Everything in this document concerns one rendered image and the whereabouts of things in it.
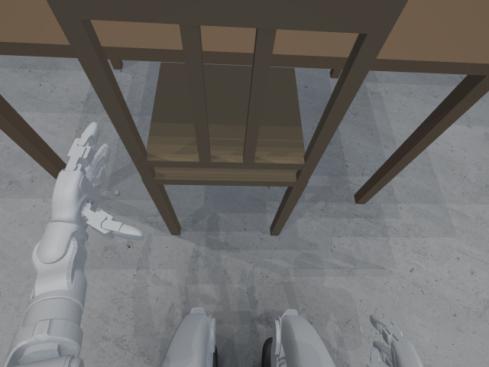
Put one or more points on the table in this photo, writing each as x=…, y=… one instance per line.
x=430, y=36

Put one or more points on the chair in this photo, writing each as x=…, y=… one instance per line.
x=227, y=125

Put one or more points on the robot left hand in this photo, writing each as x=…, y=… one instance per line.
x=78, y=183

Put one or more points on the robot left forearm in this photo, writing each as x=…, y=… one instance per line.
x=51, y=326

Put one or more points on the robot right thigh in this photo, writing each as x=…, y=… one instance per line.
x=296, y=340

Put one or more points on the robot right hand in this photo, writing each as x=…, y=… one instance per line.
x=402, y=353

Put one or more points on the robot thigh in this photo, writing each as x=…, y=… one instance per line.
x=193, y=339
x=296, y=340

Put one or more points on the robot left thigh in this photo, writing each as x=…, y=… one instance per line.
x=193, y=339

